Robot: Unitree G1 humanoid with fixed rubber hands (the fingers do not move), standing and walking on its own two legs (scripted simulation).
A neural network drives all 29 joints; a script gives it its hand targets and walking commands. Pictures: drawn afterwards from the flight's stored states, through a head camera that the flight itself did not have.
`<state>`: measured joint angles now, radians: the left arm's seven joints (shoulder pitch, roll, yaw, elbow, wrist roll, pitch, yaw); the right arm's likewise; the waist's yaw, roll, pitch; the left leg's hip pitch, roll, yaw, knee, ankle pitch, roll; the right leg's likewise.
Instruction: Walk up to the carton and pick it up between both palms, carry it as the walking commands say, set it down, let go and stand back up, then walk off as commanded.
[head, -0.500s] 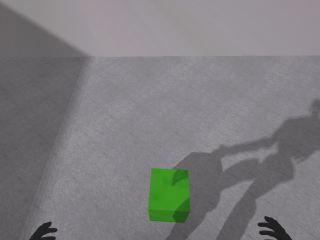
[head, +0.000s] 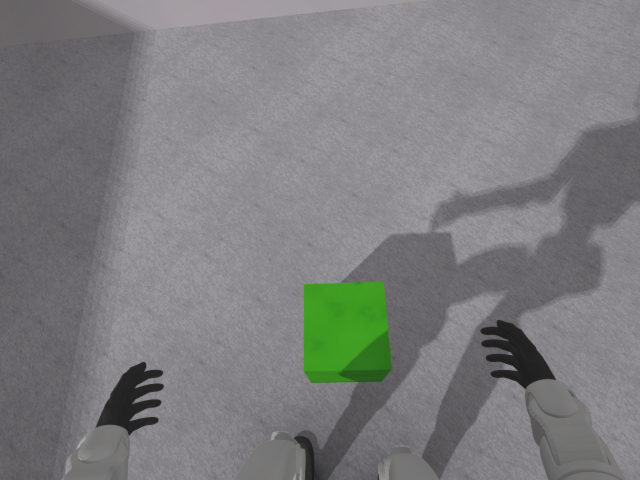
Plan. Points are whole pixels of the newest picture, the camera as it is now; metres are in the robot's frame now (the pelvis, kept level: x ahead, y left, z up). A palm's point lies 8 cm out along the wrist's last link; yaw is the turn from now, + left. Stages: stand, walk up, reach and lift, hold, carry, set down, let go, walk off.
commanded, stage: reach and lift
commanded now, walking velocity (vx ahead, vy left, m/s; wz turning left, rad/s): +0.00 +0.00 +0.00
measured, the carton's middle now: (345, 335) +0.41 -0.02 -0.61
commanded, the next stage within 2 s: none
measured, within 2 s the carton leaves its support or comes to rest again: neither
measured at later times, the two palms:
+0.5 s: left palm (177, 335) +0.31 +0.23 -0.13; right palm (488, 318) +0.33 -0.22 -0.13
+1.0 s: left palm (247, 274) +0.43 +0.15 -0.19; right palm (471, 275) +0.42 -0.23 -0.18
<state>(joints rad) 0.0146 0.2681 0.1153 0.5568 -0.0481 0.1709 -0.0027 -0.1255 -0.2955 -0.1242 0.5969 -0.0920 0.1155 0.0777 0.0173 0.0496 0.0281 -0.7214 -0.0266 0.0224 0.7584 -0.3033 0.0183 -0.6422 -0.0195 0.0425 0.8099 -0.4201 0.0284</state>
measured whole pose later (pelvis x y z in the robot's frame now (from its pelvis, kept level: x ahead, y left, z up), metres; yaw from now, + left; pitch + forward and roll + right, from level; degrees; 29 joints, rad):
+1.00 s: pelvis -0.04 +0.01 -0.07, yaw -3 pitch +49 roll -3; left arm -0.90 0.09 0.28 0.72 0.06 0.16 0.09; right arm -0.94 -0.26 -0.37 0.88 -0.05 0.08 0.12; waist -0.01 0.04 -0.17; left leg -1.57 0.00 0.01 0.97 -0.25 0.03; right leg -1.48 0.02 0.04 1.01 -0.36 0.04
